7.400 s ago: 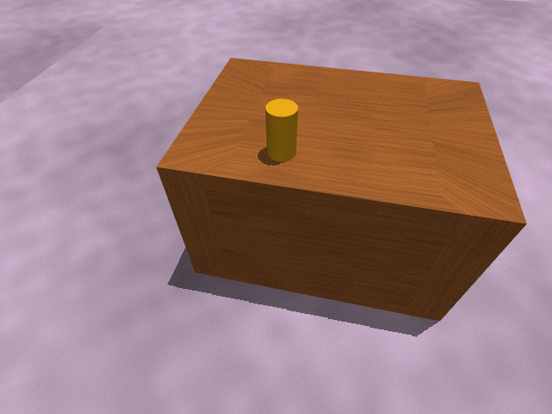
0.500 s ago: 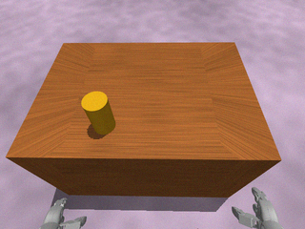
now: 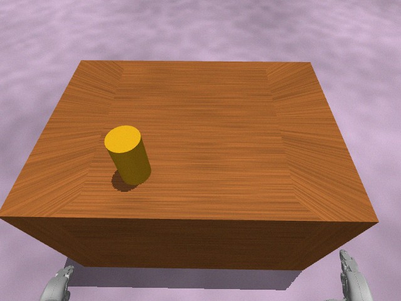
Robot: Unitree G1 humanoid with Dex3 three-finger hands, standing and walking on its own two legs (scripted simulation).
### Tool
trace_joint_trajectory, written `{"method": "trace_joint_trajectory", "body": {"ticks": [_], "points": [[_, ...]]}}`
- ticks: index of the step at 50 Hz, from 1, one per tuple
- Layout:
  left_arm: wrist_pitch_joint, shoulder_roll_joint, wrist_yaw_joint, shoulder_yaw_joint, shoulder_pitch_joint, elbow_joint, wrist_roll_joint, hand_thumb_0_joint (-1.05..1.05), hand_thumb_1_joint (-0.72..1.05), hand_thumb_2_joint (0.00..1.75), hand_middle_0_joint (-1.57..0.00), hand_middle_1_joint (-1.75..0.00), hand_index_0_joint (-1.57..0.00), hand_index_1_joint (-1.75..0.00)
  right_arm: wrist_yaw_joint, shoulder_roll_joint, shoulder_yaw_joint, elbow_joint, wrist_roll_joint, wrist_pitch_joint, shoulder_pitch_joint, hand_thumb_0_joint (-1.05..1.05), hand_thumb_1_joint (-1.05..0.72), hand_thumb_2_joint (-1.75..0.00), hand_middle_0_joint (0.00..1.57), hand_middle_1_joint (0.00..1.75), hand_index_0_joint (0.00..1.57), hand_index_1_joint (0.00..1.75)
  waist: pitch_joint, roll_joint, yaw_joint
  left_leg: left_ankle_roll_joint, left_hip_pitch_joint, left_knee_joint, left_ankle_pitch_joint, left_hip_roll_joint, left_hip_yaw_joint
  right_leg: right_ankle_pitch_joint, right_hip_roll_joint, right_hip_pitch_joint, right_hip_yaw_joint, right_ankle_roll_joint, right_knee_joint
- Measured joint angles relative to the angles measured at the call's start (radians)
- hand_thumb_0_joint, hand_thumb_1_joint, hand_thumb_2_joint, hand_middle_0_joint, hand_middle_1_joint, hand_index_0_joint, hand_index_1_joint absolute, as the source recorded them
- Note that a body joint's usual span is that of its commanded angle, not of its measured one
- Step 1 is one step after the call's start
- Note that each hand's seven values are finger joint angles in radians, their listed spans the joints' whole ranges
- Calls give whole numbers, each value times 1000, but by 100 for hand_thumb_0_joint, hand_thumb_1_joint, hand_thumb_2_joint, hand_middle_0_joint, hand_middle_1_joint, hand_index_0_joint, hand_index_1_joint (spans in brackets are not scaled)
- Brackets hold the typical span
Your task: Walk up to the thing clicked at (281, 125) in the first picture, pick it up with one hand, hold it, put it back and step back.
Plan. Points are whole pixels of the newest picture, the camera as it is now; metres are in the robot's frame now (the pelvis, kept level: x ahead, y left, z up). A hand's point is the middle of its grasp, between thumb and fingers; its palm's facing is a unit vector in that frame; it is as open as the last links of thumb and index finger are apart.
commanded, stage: go down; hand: left
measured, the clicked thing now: (130, 156) +0.49 +0.20 -0.07
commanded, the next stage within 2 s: none
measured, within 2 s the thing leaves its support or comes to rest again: neither
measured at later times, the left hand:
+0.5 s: hand out of the picture +0.15 +0.26 -0.10, palm faces +0.07 -0.94 -0.32, open 17.5 cm
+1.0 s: hand out of the picture +0.14 +0.27 -0.09, palm faces +0.10 -0.94 -0.33, open 17.4 cm
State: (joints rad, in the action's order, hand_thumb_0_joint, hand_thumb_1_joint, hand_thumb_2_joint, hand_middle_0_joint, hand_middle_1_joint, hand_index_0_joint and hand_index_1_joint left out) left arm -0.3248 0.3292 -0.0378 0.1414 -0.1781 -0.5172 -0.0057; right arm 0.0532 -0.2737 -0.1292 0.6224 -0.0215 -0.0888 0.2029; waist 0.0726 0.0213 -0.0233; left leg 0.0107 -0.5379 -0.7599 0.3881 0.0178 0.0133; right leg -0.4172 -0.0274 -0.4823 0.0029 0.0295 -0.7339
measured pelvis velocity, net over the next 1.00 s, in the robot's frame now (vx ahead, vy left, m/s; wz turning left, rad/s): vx -0.01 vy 0.00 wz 0.01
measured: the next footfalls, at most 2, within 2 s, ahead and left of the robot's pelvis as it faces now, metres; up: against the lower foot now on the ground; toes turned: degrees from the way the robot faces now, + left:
none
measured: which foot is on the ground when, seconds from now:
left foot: down 0.00-1.00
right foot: down 0.00-1.00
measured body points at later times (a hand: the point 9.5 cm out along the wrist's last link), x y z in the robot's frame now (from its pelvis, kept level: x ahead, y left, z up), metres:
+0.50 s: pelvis -0.01 +0.00 -0.02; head +0.03 +0.00 +0.43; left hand +0.14 +0.31 -0.08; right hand +0.15 -0.28 -0.08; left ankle -0.01 +0.12 -0.71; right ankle -0.03 -0.14 -0.71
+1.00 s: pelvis -0.01 +0.00 -0.03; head +0.02 +0.00 +0.42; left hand +0.13 +0.32 -0.07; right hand +0.14 -0.27 -0.08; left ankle -0.01 +0.12 -0.71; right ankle -0.03 -0.14 -0.71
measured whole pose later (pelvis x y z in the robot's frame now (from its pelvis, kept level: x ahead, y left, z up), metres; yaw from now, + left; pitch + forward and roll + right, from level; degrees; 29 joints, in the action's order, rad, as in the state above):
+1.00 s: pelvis -0.01 +0.00 -0.03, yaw +1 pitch +12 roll -1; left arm -0.48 0.38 -0.12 0.22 -0.37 -0.14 0.03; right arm 0.12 -0.24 -0.09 0.30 -0.02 -0.10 0.40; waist 0.16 0.03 -0.02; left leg 0.01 -0.72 -0.98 0.48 0.01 0.04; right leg -0.51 -0.03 -0.65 0.02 0.03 -0.96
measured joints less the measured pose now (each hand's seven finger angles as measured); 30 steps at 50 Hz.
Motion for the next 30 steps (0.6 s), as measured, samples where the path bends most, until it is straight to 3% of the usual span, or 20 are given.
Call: {"method": "trace_joint_trajectory", "body": {"ticks": [14, 30], "points": [[-103, 21, -52, 19, -67, 141, 1, 0, -59, 5, -9, -9, -9, -8, -7, 13, 1, -118, -5, 8, 78, 0, 51, -5, 6, 6, 5, 5, 36, 3, 1, 1, -57, -77, 38, -4, 12, -43, -3, -51, 11, 0, -76], [-138, 33, -67, 51, -146, 288, 19, 0, -59, 7, -8, -9, -8, -8, 26, 25, 18, -245, -2, 2, 146, -1, 53, -5, 6, 6, 5, 5, 71, 4, 0, 2, -135, -167, 67, -4, 18, -76, -3, -128, 13, -2, -170]]}}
